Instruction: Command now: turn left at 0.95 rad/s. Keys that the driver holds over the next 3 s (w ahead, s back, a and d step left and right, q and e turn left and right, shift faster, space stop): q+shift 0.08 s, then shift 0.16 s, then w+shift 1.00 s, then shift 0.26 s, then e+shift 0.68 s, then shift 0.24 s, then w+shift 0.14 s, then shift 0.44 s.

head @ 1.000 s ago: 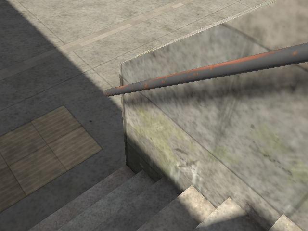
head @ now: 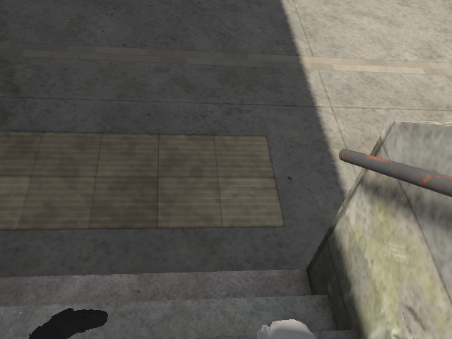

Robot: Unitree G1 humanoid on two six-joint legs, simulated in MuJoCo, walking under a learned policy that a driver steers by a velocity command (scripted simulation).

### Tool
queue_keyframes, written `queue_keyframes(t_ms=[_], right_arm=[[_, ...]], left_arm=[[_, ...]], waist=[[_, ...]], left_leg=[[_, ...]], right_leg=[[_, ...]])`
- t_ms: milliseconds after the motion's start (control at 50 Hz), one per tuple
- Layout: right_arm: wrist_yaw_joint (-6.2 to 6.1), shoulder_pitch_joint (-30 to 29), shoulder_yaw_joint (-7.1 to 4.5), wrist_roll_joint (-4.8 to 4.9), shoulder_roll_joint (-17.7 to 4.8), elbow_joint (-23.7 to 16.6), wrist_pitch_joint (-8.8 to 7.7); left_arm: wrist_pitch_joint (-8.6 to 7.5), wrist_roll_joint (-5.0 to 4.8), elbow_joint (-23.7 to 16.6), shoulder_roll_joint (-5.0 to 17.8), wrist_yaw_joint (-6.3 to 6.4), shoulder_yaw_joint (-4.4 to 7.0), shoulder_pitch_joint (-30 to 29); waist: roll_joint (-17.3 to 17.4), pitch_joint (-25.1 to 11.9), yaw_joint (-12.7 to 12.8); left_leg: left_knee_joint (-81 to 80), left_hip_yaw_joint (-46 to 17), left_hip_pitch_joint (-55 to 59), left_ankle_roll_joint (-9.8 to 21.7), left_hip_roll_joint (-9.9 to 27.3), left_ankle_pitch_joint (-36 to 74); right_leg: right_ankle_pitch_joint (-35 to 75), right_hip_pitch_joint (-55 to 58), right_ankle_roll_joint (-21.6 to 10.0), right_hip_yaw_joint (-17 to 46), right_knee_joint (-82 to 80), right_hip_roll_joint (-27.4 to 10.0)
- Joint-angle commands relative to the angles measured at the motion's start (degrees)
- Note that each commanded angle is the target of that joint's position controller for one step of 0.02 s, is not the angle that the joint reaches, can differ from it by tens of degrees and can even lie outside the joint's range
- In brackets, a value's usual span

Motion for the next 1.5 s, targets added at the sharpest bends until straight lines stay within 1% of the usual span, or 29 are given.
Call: queue_keyframes(t_ms=[20, 220, 280, 300, 320, 360, 400, 480, 580, 700, 760, 800, 820, 840, 880, 920, 960, 1060, 1100, 1160, 1180, 1200, 1220, 1280, 1300, 1340, 1400, 1440, 1500], right_arm=[[-1.87, -3.45, -2.47, -0.27, -8.49, -6.10, -0.92], [0.97, -16.95, -3.01, -0.46, -11.18, -11.00, -0.23], [0.96, -21.47, -2.52, -1.49, -8.19, -10.66, 0.83], [0.99, -14.66, -1.79, -1.78, -2.03, -7.43, 0.37], [0.00, -13.21, -1.44, -1.31, 0.02, -8.79, -0.87], [-0.23, -23.51, -3.83, -0.75, -9.40, -9.20, -2.75], [0.34, -28.13, -3.29, 0.24, -7.53, -7.74, -3.48], [2.06, -22.52, -3.26, -1.73, -5.09, -1.25, -2.62], [2.23, -30.59, -2.21, -2.80, -3.58, -3.64, -3.95], [3.29, -29.14, -1.63, 0.49, -1.94, -0.57, -4.96], [1.41, -9.48, -4.44, -0.99, -7.20, 7.41, -4.66], [1.77, 3.54, -5.21, -3.24, -6.45, 11.69, -4.08], [3.12, 6.37, -3.64, -2.38, -6.90, 12.71, -4.38], [3.22, 4.12, -3.72, -0.48, -7.78, 12.54, -4.60], [2.69, 3.61, -3.99, -0.20, -8.04, 13.90, -6.47], [2.15, -4.18, -0.39, -1.31, -0.78, 13.16, -8.14], [1.61, -2.33, -1.60, -2.47, -6.40, 14.23, -8.54], [-0.46, -9.00, -1.71, 0.51, -5.09, 11.77, -9.71], [-0.56, -5.65, -2.14, -0.11, -6.43, 13.86, -8.66], [-1.97, -1.79, -2.79, -3.84, -4.28, 14.98, -4.92], [-1.87, -10.01, -3.31, -3.11, -4.70, 15.41, -4.41], [-2.08, -9.93, -1.28, -1.41, 4.09, 9.53, -4.93], [-2.21, -3.42, -1.14, -1.79, 1.73, 9.00, -5.47], [-2.52, -6.43, -1.73, -4.66, -0.83, 10.74, -5.61], [-1.66, -14.95, -1.17, -4.76, -0.89, 8.16, -5.23], [-0.59, -5.23, -1.59, -4.17, 0.66, 16.60, -4.78], [1.37, -12.37, -1.16, -3.09, -0.05, 14.92, -6.69], [1.71, -16.79, -0.42, -1.75, 1.65, 13.53, -7.35], [0.77, 3.46, -1.88, -1.53, -3.58, 19.66, -6.00]], left_arm=[[-0.72, 0.03, -6.14, -0.08, -0.35, -0.85, -6.75], [-3.67, -2.84, -3.58, 3.36, -2.16, -2.08, -1.61], [-2.62, -3.89, 4.12, 4.51, -3.18, -0.62, 19.42], [-3.05, -2.31, 6.79, 4.52, -4.05, -0.61, 23.99], [-4.06, -4.42, 7.15, 7.23, -4.12, -0.42, 30.61], [-7.13, -4.14, 6.59, 11.00, -3.65, 1.03, 25.42], [-7.32, -0.74, 6.06, 11.19, -2.54, 1.03, 15.24], [-8.18, -2.63, 7.93, 8.37, -2.07, 0.71, 19.29], [-9.49, -1.54, 10.04, 8.38, -1.79, 0.45, 26.92], [-9.06, -0.29, 15.51, 6.76, -2.78, 1.44, 30.47], [-7.16, -0.63, 16.90, 8.80, -0.49, 2.90, 23.91], [-6.83, -2.13, 17.52, 7.81, -0.54, 3.37, 22.62], [-7.08, -2.46, 14.52, 1.12, -0.87, 1.96, 23.54], [-7.82, -1.92, 14.03, 2.19, -0.78, 1.32, 26.77], [-8.37, -0.81, 12.97, 4.24, 0.66, 2.01, 21.91], [-6.76, 0.22, 11.14, 5.01, 0.25, 2.32, 12.24], [-5.44, 0.18, 15.08, 2.30, -0.27, 1.70, 18.40], [-7.87, -2.41, 12.16, 0.46, -3.39, 0.34, 8.68], [-7.04, -0.49, 15.29, 3.73, -2.90, 1.19, 15.28], [-6.09, -2.86, 17.93, 7.68, -2.15, 3.49, 26.71], [-5.99, -2.71, 20.98, 5.46, -2.69, 3.48, 39.90], [-6.80, -2.84, 20.84, 4.88, -4.54, 1.19, 35.87], [-7.95, -2.93, 20.79, 5.64, -5.36, 0.94, 34.47], [-10.29, -3.14, 23.66, 6.93, -3.55, 1.32, 34.04], [-10.68, -2.66, 22.33, 1.43, -1.98, -1.13, 27.89], [-10.75, -1.94, 22.28, 5.01, -1.62, -0.50, 24.37], [-11.58, -5.89, 23.26, 0.71, 0.31, -1.26, 23.80], [-11.05, -5.14, 23.02, 2.69, 0.26, -0.48, 23.22], [-9.80, -3.19, 24.09, 4.32, -0.59, -0.03, 19.86]], waist=[[7.22, -5.91, 0.11], [15.20, -5.57, 0.94], [7.21, -3.16, 10.68], [-8.05, -1.70, 9.64], [-15.99, 0.84, 8.12], [-9.33, 9.09, 7.33], [-8.37, 11.02, 3.96], [0.93, 1.24, 0.44], [-0.59, 1.56, 4.80], [-7.16, 5.01, 11.21], [-9.30, 0.71, 2.40], [9.29, 2.68, -5.78], [16.18, -1.41, -2.14], [13.81, -5.24, 0.44], [13.23, -8.29, -0.04], [6.46, 2.70, 2.92], [10.05, -2.84, 4.70], [7.45, 1.24, 5.52], [10.66, 2.92, 6.12], [6.97, 3.10, 7.06], [-2.54, 1.68, 18.82], [-12.70, 3.57, 10.34], [-8.21, -0.34, 3.76], [-5.36, -0.54, 1.17], [-0.68, 6.58, -1.23], [-3.45, 3.54, -4.20], [0.66, 4.21, -2.78], [-1.51, 5.88, 1.90], [-6.17, -1.82, -5.01]], left_leg=[[-5.18, -15.24, 9.60, 12.06, 8.73, 36.68], [-8.31, -20.31, -2.28, 13.94, 9.11, 40.32], [2.83, -13.97, -22.49, 7.42, 1.47, 5.93], [24.16, -6.62, -29.72, 5.09, -8.93, -14.99], [34.34, -5.31, -38.15, 4.48, -12.75, -20.50], [32.15, -1.26, -47.34, 2.25, -7.07, -11.48], [28.90, -2.60, -37.51, 1.47, -2.08, 4.07], [31.97, -0.69, -33.36, 0.38, -2.90, 26.87], [17.24, 7.90, -30.43, -1.37, -2.71, 42.39], [-13.29, 18.24, -5.41, -1.25, 2.43, 45.84], [-15.66, 14.57, 8.01, 3.57, 8.96, 38.38], [-27.65, 10.77, 26.34, 7.67, 10.97, 34.79], [2.59, 8.04, 39.65, 5.20, 15.06, 62.52], [4.14, 3.92, 40.54, 5.46, 18.00, 63.30], [-3.24, -9.30, 26.34, 12.70, 24.83, 21.14], [-5.21, -8.68, -0.84, 13.07, 21.76, 19.80], [-0.65, -5.59, -8.49, 12.33, 19.12, 29.04], [5.58, 6.80, -27.79, 7.77, 9.28, -3.76], [18.49, 4.42, -18.06, 8.71, 10.49, 5.23], [50.17, 4.46, -4.21, 10.88, 8.81, 45.98], [81.09, 9.57, -23.46, 10.22, -0.40, 14.46], [93.21, 9.90, -45.28, 9.28, -9.20, -22.79], [78.36, 7.74, -52.46, 11.41, -3.22, -14.44], [60.56, 2.39, -56.64, 5.49, 2.73, -1.15], [38.58, 6.93, -45.98, 0.14, 2.69, 12.43], [32.37, 15.04, -14.56, -1.21, 2.39, 31.50], [4.07, 16.46, -11.17, 1.08, 4.03, 59.51], [-5.98, 21.62, 4.66, -0.05, 1.47, 59.88], [-7.29, 20.86, 16.47, 1.79, 3.03, 53.58]], right_leg=[[1.10, -4.39, 0.42, 0.09, -1.94, 0.55], [-5.44, 35.16, -3.63, 1.34, -36.30, -1.96], [-11.90, 68.64, -4.82, 0.00, -57.37, -4.20], [-17.58, 71.70, -5.43, 7.98, -59.64, -8.20], [-2.32, 68.65, -3.38, 22.84, -61.49, -16.75], [-46.23, 55.66, -10.63, 53.12, -87.16, -22.32], [-46.06, 38.92, -13.71, 40.90, -80.83, -20.58], [-33.72, 39.30, -12.87, 22.40, -62.32, -14.47], [-32.57, 36.06, -13.11, 16.46, -58.55, -11.90], [-22.00, 39.62, -14.63, 6.86, -46.61, -8.63], [7.59, 41.85, -16.39, 9.34, -23.14, -12.65], [-7.33, 25.19, -15.25, 3.50, 10.78, -3.06], [-37.98, 3.32, -14.04, 4.72, 19.15, 0.62], [-31.95, -3.03, -14.24, 6.06, 13.52, -1.89], [-14.06, -3.50, -11.30, 14.29, -5.17, -5.60], [0.04, 4.47, -5.31, 12.30, -23.90, -5.66], [6.00, 18.03, -4.86, 5.31, -20.42, -3.30], [45.14, 49.64, -5.28, -3.24, -51.97, -2.63], [35.42, 45.19, -8.68, -3.35, -47.63, -2.63], [8.48, 52.60, -13.80, 2.53, -79.93, -10.43], [24.47, 69.73, -16.98, 1.28, -78.26, -11.81], [57.79, 72.78, -13.01, 7.44, -55.34, -18.09], [53.65, 76.04, -12.30, 12.88, -53.45, -20.33], [12.73, 61.85, -18.29, 24.35, -60.17, -24.02], [10.32, 40.97, -16.37, 20.56, -66.83, -21.14], [24.53, 22.66, -14.72, 14.88, -63.24, -17.35], [0.70, 25.74, -10.50, 7.40, -51.37, -9.06], [-0.07, 21.82, -11.83, 4.30, -48.92, -7.68], [18.56, 30.17, -11.34, 2.82, -28.29, -8.89]])
Next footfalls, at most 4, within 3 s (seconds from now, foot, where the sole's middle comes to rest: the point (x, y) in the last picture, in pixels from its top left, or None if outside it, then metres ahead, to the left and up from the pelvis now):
0.28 right None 0.08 -0.15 -0.76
0.80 left None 0.27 0.13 -0.96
1.18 right None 0.52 0.01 -1.17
1.54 left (144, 328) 0.73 0.20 -1.37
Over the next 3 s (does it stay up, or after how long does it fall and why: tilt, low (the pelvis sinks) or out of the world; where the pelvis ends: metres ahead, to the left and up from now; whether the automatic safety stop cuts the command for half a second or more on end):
stays up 1.02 0.16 -0.84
